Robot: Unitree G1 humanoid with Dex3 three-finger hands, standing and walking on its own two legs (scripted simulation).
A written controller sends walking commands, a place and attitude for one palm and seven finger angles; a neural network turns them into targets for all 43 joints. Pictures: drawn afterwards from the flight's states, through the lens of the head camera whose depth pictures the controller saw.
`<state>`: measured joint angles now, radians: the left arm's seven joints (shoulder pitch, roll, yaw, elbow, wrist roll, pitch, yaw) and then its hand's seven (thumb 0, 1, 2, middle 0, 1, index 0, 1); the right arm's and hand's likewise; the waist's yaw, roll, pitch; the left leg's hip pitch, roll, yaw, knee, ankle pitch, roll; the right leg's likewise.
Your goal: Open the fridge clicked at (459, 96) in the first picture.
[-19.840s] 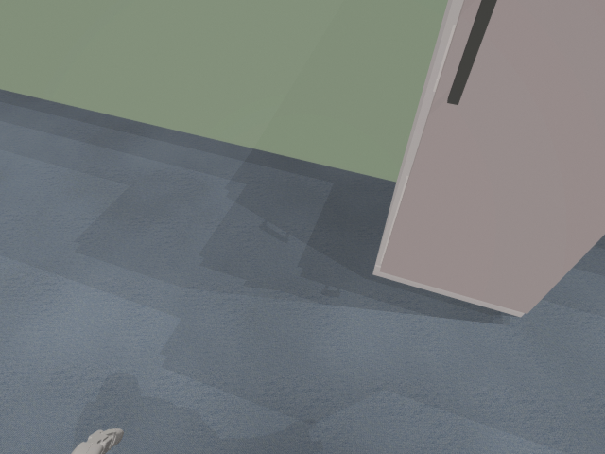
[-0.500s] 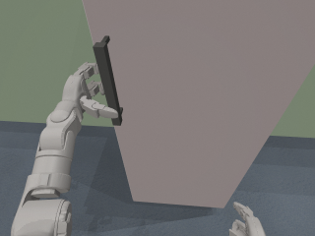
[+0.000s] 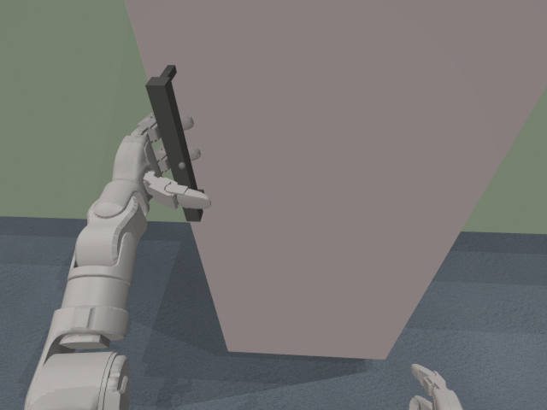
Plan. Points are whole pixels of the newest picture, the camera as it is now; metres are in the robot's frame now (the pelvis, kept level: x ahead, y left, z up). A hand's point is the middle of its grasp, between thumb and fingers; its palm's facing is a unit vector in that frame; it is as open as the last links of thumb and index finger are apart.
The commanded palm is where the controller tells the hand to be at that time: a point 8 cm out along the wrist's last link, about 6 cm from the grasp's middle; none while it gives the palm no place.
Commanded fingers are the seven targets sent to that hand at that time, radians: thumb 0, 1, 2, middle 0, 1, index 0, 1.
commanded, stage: slide the fingers in behind the handle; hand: left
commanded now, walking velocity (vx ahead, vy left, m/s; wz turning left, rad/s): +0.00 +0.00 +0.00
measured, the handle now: (183, 151) +0.43 +0.17 +0.18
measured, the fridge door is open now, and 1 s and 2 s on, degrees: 0 0 0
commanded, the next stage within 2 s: grip the handle and tug to test in 0.58 s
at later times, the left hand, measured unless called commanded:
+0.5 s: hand (187, 163) +0.39 +0.15 +0.20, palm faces +0.01 -1.00 -0.01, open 14.0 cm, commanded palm +0.36 +0.19 +0.19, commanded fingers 0.00 -0.50 0.30 -0.30 -1.20 -0.30 -1.20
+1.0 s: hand (182, 168) +0.38 +0.15 +0.19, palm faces +0.01 -1.00 -0.01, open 11.5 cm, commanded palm +0.36 +0.20 +0.19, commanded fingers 0.00 0.29 0.64 -0.38 -1.31 -0.38 -1.31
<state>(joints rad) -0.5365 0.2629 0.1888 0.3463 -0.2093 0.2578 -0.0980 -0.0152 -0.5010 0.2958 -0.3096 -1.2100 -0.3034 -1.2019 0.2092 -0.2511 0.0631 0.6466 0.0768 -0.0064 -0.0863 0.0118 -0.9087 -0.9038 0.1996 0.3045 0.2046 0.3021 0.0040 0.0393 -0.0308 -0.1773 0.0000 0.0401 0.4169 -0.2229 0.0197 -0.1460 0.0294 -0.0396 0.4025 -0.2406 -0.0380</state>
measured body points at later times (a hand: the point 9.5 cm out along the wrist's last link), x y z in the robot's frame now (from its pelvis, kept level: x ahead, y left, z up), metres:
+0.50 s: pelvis +0.00 +0.00 +0.00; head -0.02 -0.01 +0.45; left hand +0.38 +0.20 +0.20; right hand +0.17 -0.23 -0.10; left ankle +0.00 +0.11 -0.74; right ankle -0.01 -0.09 -0.74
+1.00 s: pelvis +0.00 +0.00 +0.00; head -0.02 -0.01 +0.45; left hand +0.37 +0.21 +0.20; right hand +0.17 -0.23 -0.09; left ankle +0.00 +0.11 -0.74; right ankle -0.01 -0.09 -0.74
